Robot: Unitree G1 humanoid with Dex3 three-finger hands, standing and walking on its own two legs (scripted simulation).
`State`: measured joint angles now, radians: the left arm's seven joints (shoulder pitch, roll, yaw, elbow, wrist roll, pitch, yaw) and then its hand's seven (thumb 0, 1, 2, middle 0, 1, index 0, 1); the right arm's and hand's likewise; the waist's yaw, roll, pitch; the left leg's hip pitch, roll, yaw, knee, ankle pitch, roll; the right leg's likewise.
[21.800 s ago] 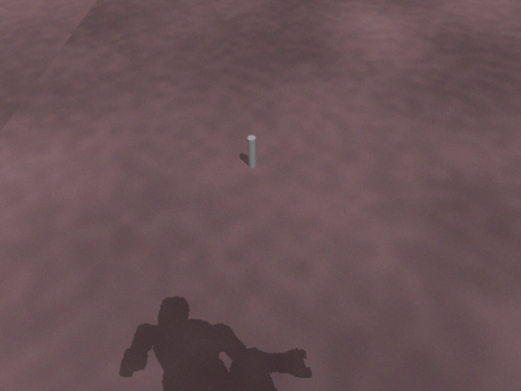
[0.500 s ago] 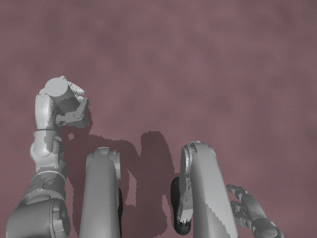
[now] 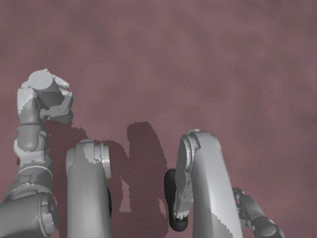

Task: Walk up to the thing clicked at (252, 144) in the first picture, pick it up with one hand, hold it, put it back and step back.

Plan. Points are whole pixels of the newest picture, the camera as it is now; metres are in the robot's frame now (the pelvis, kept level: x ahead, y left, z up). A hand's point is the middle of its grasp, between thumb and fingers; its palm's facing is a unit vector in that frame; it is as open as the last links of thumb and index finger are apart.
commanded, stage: crouch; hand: left
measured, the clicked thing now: (55, 101) +0.43 +0.22 -0.07
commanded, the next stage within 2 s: lower in 0.28 s
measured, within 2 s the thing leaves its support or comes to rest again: neither
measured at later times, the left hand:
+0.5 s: hand (64, 106) +0.43 +0.21 -0.11, palm faces +0.06 -1.00 -0.02, open 5.6 cm
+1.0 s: hand (69, 112) +0.43 +0.21 -0.17, palm faces +0.08 -1.00 -0.02, open 5.6 cm
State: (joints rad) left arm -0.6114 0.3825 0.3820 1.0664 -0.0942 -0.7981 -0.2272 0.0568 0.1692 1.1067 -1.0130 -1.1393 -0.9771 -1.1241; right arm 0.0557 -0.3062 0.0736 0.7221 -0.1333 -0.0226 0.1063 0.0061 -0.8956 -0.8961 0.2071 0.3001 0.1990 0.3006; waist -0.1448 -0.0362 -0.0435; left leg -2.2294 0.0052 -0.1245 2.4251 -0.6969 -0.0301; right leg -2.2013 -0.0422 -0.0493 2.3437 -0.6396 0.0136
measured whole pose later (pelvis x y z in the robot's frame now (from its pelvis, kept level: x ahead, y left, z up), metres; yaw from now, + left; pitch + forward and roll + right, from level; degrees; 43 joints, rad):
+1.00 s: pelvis -0.01 +0.01 -0.04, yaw -6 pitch +19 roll -12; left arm -0.60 0.59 0.42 1.25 -0.09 -1.00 -0.12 0.06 0.17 1.11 -1.02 -1.14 -0.98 -1.12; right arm -0.10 -0.36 0.31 0.66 -0.28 0.00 0.17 0.00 -0.90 -0.90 0.21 0.30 0.20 0.30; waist -0.23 -0.16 0.19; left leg -2.25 -0.01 -0.26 2.61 -0.71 -0.03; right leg -2.16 -0.01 -0.15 2.42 -0.61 0.04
